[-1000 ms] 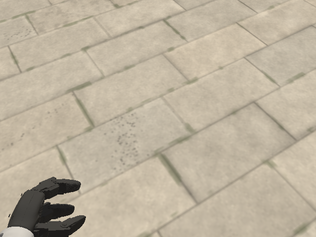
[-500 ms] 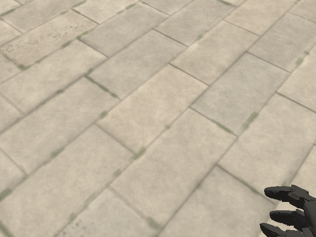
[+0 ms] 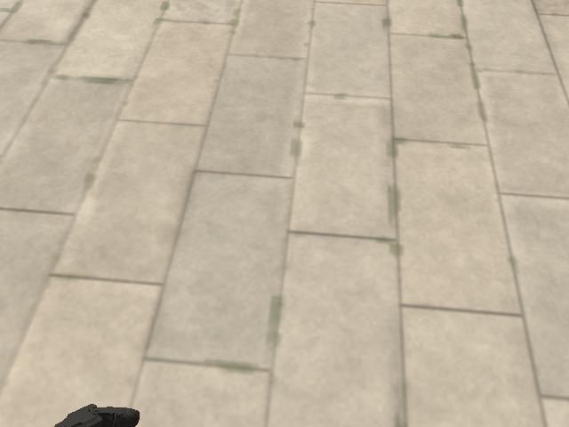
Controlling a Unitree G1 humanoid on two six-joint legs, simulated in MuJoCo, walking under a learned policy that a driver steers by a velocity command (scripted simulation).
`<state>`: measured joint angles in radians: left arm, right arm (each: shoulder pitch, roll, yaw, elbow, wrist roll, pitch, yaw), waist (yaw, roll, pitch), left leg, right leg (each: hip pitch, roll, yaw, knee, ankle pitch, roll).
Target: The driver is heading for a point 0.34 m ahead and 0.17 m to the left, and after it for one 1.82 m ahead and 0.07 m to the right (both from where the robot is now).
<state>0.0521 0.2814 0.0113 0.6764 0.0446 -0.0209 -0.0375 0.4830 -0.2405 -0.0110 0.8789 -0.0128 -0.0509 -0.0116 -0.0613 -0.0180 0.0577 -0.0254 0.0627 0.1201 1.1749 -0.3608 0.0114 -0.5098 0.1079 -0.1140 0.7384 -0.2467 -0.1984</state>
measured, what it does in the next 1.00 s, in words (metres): walks ahead: left foot, then right foot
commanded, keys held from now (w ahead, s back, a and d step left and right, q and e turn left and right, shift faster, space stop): w+q+shift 0.18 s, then q+shift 0.22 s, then e+shift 0.60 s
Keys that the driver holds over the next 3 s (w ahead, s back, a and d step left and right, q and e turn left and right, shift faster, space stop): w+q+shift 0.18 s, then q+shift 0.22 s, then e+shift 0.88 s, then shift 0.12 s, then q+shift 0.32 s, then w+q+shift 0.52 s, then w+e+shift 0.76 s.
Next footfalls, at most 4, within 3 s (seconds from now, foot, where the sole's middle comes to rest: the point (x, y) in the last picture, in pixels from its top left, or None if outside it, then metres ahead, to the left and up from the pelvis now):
0.36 left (226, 390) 0.54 0.13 -0.74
0.90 right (304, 376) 0.56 -0.05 -0.74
1.38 left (231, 338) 0.67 0.12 -0.74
1.74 right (302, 383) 0.55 -0.05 -0.74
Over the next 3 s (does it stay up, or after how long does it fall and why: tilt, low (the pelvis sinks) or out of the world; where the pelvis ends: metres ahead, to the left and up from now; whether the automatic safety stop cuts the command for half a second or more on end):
stays up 1.42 0.26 0.03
